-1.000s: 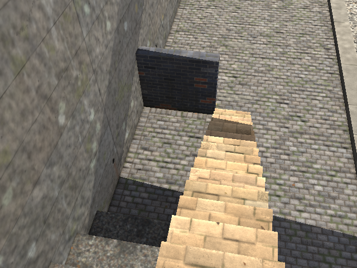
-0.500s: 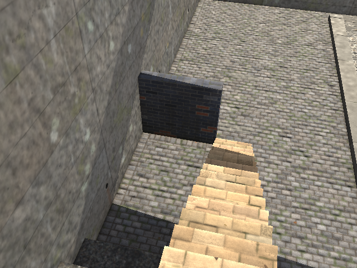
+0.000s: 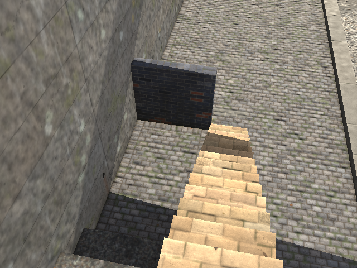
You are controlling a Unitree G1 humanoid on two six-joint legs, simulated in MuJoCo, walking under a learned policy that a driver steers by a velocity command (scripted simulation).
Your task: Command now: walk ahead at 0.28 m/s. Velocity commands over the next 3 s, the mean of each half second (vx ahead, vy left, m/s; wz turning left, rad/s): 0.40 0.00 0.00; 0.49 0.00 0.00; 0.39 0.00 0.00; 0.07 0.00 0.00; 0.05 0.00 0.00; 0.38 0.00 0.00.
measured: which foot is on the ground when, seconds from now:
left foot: down 0.00-1.00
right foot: down 0.00-1.00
